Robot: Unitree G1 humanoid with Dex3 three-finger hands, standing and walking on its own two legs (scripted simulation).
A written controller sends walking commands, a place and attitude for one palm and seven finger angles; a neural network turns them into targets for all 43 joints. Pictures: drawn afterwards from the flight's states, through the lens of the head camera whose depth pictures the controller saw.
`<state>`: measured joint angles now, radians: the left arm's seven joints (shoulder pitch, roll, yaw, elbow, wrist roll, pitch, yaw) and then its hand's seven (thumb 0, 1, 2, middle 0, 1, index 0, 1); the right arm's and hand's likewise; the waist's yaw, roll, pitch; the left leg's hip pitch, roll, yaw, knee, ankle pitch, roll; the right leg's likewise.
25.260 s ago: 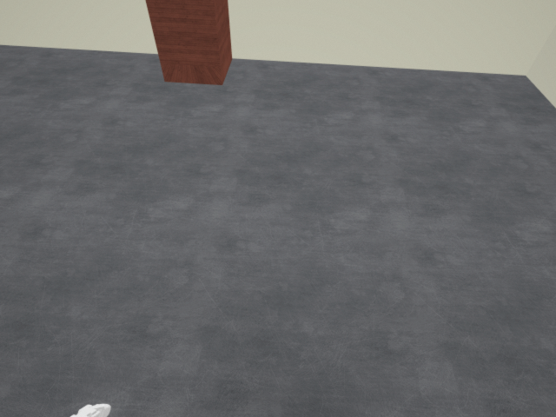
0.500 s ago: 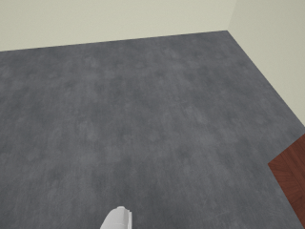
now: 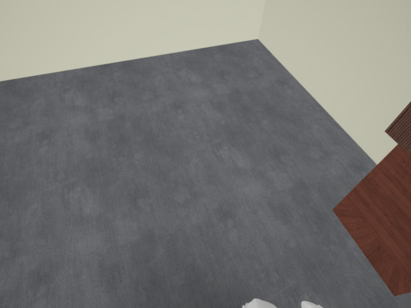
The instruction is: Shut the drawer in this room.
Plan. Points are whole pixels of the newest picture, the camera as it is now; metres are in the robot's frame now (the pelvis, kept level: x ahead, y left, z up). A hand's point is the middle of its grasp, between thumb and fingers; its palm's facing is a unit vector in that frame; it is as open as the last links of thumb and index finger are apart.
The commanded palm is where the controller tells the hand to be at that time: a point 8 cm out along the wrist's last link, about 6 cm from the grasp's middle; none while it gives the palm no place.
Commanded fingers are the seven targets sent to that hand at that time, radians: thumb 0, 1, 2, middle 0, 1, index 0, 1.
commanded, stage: turn to face it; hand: left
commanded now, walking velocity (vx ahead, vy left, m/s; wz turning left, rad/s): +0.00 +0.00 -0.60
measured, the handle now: out of the picture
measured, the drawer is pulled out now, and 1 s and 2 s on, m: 0.22 0.22 0.22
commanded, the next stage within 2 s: take the last steps up to it in 1.72 s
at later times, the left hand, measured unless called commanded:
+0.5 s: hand (140, 305) +0.14 +0.16 -0.17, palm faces -0.25 -0.94 -0.22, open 7.4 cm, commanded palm none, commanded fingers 0.00 0.90 0.90 -0.20 -0.30 -0.20 -0.30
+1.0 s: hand (179, 281) +0.19 +0.08 -0.16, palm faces -0.58 -0.77 -0.27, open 7.4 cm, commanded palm none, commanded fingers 0.00 0.90 0.90 -0.20 -0.30 -0.20 -0.30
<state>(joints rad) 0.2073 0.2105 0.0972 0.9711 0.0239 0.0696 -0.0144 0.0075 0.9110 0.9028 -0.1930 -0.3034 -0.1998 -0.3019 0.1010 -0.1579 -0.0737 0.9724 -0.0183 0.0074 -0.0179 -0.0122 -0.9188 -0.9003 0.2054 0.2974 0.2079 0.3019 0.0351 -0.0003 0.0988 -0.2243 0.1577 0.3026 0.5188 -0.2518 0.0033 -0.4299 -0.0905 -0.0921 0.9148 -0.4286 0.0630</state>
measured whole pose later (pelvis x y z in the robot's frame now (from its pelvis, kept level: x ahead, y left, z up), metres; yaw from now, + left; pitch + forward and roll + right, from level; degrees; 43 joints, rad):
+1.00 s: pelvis -0.03 -0.02 -0.02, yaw -36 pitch +0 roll +0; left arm 0.11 0.24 0.06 0.90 0.02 0.04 -0.03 0.01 0.91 0.90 -0.19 -0.30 -0.20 -0.30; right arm 0.24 -0.23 -0.07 0.94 -0.01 0.04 -0.01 0.01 -0.90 -0.90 0.20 0.30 0.21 0.30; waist -0.02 0.05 0.11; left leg -0.29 0.21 0.21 0.76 -0.44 -0.07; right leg -0.29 -0.02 -0.08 0.61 -0.28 0.00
